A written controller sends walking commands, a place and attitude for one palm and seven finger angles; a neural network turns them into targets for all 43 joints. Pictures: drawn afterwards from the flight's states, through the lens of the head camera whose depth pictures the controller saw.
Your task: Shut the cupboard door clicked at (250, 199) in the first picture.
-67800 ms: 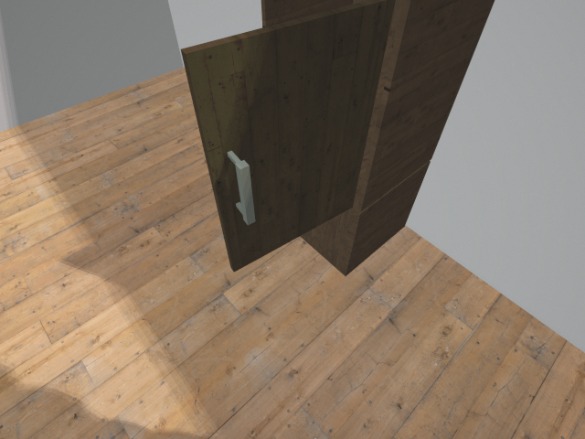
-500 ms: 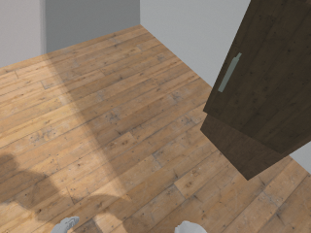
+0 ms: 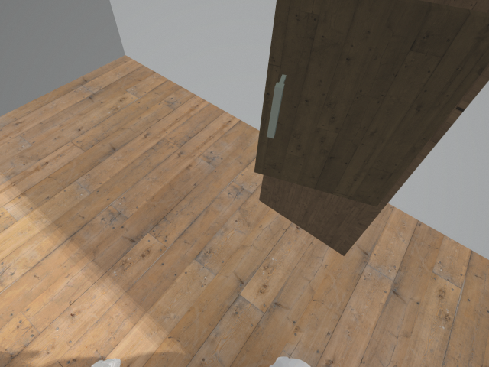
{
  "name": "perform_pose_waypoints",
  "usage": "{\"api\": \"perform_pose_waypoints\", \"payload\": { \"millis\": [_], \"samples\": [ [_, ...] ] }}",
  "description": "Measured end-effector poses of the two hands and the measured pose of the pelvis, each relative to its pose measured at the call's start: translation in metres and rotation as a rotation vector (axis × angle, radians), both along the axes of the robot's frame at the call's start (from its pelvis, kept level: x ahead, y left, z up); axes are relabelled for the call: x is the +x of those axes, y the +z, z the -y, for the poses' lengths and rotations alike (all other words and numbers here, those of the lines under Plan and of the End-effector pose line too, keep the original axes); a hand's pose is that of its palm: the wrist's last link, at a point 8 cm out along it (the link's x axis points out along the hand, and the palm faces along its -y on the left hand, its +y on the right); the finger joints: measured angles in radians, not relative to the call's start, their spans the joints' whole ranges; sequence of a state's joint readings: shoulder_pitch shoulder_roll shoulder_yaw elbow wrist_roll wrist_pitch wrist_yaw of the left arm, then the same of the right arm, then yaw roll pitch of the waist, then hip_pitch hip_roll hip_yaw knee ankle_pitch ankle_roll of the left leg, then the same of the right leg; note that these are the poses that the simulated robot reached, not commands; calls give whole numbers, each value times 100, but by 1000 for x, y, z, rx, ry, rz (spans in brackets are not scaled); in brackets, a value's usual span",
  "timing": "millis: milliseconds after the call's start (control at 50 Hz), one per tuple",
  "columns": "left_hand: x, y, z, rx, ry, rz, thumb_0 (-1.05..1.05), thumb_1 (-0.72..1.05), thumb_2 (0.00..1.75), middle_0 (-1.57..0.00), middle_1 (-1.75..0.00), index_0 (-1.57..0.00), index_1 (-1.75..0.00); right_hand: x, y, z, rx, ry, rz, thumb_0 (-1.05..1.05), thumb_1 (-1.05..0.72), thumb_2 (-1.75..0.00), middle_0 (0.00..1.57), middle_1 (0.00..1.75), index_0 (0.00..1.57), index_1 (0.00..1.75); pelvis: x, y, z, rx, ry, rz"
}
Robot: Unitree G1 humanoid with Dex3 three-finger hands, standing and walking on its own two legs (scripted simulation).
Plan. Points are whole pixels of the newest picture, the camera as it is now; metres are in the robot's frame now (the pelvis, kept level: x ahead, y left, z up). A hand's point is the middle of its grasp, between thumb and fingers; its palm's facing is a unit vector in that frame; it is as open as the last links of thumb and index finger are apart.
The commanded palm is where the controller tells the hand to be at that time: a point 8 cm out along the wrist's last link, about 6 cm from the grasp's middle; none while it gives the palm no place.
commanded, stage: turn to face it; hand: left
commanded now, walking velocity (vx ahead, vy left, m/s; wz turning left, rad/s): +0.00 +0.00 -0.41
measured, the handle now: (276, 107) +0.71 -0.04 -0.02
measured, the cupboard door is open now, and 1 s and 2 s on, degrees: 20 20 20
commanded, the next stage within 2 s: take the last steps up to it in 0.32 s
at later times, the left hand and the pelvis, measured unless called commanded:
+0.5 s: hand out of the picture +0.13 +0.15 -0.16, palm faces -0.18 -0.96 -0.21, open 7.4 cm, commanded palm none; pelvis +0.03 -0.02 +0.01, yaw -11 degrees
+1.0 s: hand (217, 302) +0.25 +0.06 -0.16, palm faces -0.27 -0.95 -0.18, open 7.4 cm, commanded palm none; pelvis +0.13 -0.08 +0.00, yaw -15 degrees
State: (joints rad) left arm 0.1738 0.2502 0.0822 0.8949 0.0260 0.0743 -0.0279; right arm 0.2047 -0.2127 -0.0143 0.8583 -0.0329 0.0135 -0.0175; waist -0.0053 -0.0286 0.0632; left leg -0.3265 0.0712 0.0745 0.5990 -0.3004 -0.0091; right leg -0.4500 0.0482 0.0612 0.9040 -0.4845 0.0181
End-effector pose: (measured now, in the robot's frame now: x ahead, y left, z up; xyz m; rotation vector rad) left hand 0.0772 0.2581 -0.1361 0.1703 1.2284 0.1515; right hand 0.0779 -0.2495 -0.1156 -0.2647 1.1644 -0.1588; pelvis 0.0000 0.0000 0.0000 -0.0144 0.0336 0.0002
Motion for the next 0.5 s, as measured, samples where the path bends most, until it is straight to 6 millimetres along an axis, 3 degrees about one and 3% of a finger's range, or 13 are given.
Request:
{"api": "perform_pose_waypoints", "payload": {
  "millis": [120, 220, 280, 380, 500],
  "samples": [
    [34, 13, 10, -3, -78, 25, 1, 90, 90, -20, -30, -20, -30, -34, 2, 2, 15, -78, -69, 0, -91, -90, 20, 30, 20, 30, 5, 10, 4, -22, -63, 6],
    [64, 16, 32, 29, -162, 72, 1, 90, 90, -20, -30, -20, -30, -64, -19, 20, 52, -173, -116, 0, -91, -90, 20, 30, 21, 30, 10, -1, 20, 0, -112, 9],
    [70, 17, 45, 51, -195, 80, 1, 90, 90, -20, -30, -20, -30, -74, -30, 32, 60, -225, -152, 1, -91, -90, 20, 30, 20, 30, 10, -5, 25, 0, -134, 10],
    [63, 20, 56, 47, -207, 36, 1, 90, 90, -20, -30, -20, -30, -71, -22, 36, 58, -259, -144, 1, -91, -90, 20, 30, 20, 30, 14, 4, 25, 10, -160, 11],
    [60, 7, 55, 2, -206, -7, 1, 90, 90, -20, -30, -21, -30, -56, -11, 23, 49, -265, -100, 1, -91, -90, 20, 30, 20, 30, 25, 5, 18, 6, -188, 9]
  ]
}}
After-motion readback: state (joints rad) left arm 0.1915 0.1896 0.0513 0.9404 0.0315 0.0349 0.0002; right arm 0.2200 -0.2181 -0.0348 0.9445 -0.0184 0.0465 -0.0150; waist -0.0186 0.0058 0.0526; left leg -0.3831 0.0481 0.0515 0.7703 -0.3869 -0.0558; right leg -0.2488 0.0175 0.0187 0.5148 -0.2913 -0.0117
